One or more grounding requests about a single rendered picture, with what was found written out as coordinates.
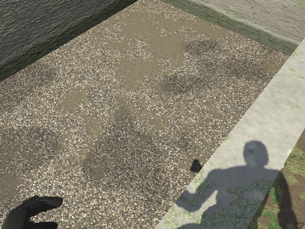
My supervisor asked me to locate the robot left hand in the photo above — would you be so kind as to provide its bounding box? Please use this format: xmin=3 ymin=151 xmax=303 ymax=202
xmin=1 ymin=195 xmax=69 ymax=229

